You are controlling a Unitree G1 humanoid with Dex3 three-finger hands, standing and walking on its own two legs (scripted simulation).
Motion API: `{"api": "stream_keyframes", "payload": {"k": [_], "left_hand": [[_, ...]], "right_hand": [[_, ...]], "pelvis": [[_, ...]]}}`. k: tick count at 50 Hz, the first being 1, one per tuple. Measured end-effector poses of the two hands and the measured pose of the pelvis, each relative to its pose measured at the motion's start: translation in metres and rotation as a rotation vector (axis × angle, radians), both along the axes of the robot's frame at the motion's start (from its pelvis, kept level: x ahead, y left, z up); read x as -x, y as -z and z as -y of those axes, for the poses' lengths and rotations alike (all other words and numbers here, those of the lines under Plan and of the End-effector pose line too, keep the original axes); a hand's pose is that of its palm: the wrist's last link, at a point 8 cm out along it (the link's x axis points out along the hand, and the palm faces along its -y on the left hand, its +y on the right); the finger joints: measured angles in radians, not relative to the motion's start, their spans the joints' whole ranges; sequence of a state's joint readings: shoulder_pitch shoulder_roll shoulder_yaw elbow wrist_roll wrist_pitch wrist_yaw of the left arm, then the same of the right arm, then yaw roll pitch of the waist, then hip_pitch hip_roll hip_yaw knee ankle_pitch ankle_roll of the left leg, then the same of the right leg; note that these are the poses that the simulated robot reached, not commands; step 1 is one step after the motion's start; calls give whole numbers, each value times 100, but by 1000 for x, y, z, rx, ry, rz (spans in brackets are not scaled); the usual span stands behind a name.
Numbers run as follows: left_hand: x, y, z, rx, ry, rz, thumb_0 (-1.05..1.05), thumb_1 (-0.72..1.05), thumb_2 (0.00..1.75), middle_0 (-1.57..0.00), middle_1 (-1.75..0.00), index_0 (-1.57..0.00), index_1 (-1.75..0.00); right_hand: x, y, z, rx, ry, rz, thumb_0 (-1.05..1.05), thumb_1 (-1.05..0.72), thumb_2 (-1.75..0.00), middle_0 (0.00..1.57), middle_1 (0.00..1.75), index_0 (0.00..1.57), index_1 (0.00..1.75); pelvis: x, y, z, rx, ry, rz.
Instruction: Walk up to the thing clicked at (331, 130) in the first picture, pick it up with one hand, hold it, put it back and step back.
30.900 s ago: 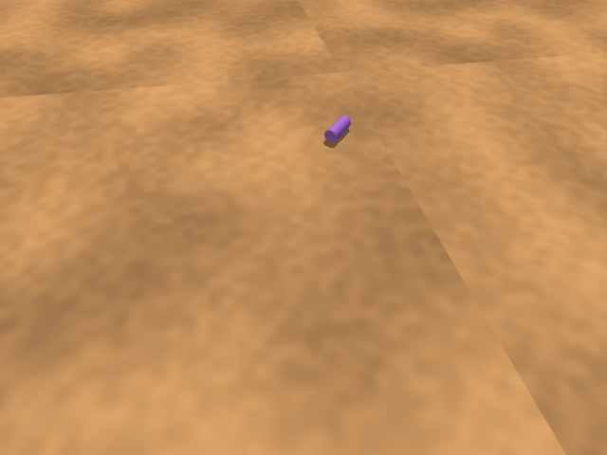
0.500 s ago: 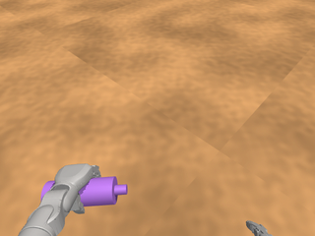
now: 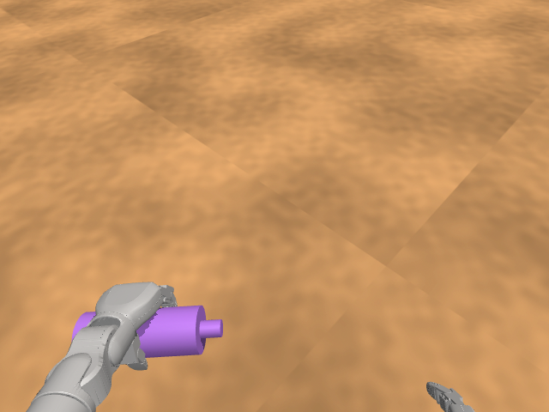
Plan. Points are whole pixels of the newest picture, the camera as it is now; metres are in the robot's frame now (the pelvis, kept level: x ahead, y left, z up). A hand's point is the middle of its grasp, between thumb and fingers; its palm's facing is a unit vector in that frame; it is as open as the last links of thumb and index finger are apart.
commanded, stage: hold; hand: left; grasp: from above
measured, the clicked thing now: (153, 332) +0.29 +0.21 -0.07
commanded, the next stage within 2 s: crouch in 0.26 s
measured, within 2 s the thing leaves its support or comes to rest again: neither
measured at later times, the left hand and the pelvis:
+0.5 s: hand (142, 329) +0.29 +0.22 -0.05, palm faces -0.47 -0.06 -0.88, open 10.3 cm; pelvis +0.00 +0.00 +0.00, yaw +0 degrees
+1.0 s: hand (164, 344) +0.34 +0.25 -0.24, palm faces -0.42 +0.05 -0.91, open 10.4 cm; pelvis -0.04 +0.01 -0.13, yaw +0 degrees
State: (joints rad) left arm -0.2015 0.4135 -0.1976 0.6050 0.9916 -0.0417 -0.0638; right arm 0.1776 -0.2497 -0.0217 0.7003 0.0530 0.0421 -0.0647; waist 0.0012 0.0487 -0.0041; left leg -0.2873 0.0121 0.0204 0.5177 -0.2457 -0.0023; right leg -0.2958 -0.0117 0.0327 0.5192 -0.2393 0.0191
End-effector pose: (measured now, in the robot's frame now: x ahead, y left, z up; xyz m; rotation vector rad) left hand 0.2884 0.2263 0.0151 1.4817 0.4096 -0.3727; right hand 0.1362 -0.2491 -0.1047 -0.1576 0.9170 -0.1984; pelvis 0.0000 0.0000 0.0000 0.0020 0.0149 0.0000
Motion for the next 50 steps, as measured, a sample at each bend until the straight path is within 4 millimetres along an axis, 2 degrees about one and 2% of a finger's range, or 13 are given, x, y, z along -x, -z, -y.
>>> {"api": "stream_keyframes", "payload": {"k": [8,23,29,34,38,45,50], "left_hand": [[-6,-4,-1,-3,-21,20,1,-1,47,-66,-59,-68,-55],[-5,2,2,-3,-4,7,1,0,46,-66,-59,-68,-55],[-7,15,0,-11,-16,1,1,-1,52,-64,-61,-65,-57],[-5,44,-2,-10,4,-29,1,-3,55,-63,-63,-65,-59],[-9,79,-5,-31,38,-25,1,-4,56,-63,-65,-64,-61],[-31,150,-14,-88,70,46,1,-4,55,-61,-69,-63,-65],[-54,198,-22,-102,31,70,1,-3,55,-60,-70,-62,-66]], "right_hand": [[-4,-1,3,-1,7,-4,1,-90,-90,20,30,20,30],[-3,-2,6,6,13,-19,1,-90,-90,20,30,20,30],[3,0,7,5,18,-36,1,-89,-90,20,30,20,30],[16,7,12,31,10,-86,1,-89,-90,20,30,20,30],[32,25,21,70,-4,-143,1,-89,-90,20,30,20,30],[73,80,36,130,14,-257,1,-89,-90,20,30,20,30],[111,124,36,152,52,-342,1,-89,-89,20,30,20,30]], "pelvis": [[-3,-1,1,0,-1,-1],[-5,-2,2,-1,-3,-3],[-3,0,3,-1,-6,-14],[3,8,4,1,-15,-62],[11,27,4,9,-21,-146],[27,85,-1,31,-22,-304],[39,128,-6,42,-16,-403]]}}
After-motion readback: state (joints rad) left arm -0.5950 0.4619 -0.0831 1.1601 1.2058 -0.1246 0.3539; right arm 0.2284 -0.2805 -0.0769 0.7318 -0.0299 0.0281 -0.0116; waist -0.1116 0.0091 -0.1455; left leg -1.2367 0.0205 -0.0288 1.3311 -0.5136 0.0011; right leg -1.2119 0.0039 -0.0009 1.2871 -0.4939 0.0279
